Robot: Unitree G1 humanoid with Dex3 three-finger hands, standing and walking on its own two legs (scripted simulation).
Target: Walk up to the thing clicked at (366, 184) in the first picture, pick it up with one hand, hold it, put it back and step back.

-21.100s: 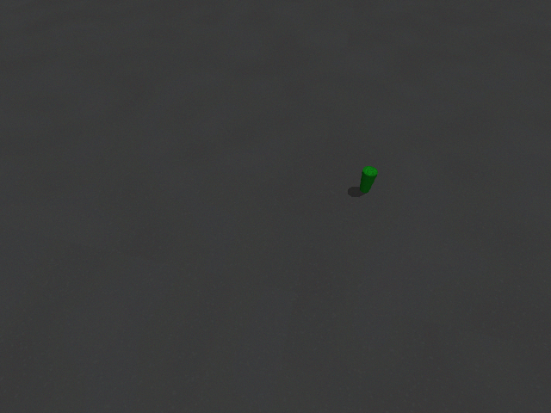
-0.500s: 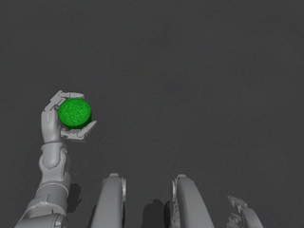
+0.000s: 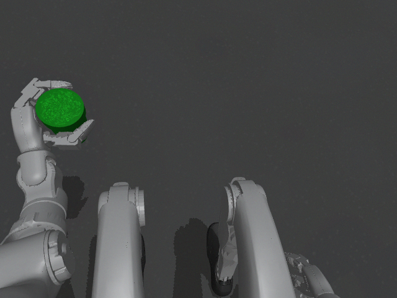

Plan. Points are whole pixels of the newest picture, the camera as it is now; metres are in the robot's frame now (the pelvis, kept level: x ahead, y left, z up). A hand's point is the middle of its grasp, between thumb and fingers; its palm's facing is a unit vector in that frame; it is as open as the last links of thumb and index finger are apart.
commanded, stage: crouch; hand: left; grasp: from the side
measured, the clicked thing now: (68, 122) +0.44 +0.25 -0.08
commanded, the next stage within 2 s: lower in 0.76 s
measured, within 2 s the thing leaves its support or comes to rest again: rests again in 2.00 s
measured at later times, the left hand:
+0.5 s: hand (80, 129) +0.46 +0.25 -0.16, palm faces +0.24 -0.97 +0.00, open 9.5 cm
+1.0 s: hand (86, 135) +0.46 +0.25 -0.21, palm faces +0.23 -0.97 +0.01, open 9.5 cm
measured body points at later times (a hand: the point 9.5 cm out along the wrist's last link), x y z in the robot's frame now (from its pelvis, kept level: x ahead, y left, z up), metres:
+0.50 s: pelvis -0.01 +0.00 -0.08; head +0.22 +0.08 +0.31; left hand +0.44 +0.30 -0.15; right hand +0.08 -0.27 -0.17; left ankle +0.08 +0.13 -0.36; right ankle +0.10 -0.13 -0.36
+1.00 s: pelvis -0.01 +0.01 -0.09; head +0.23 +0.11 +0.27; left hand +0.44 +0.30 -0.20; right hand +0.09 -0.27 -0.17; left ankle +0.08 +0.13 -0.36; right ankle +0.10 -0.13 -0.36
